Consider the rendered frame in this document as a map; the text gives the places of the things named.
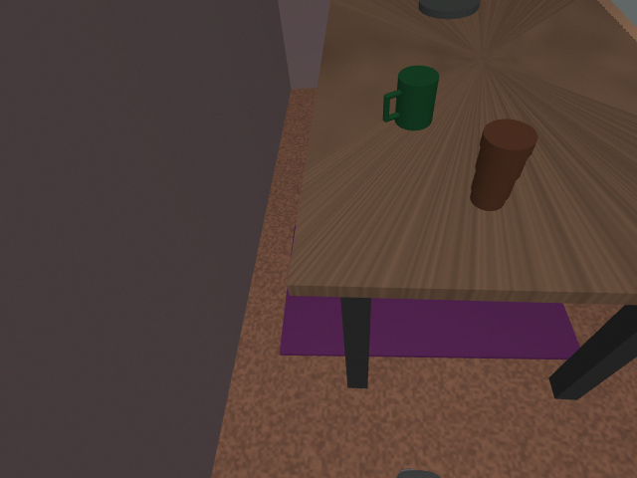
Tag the table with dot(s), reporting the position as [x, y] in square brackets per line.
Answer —
[385, 212]

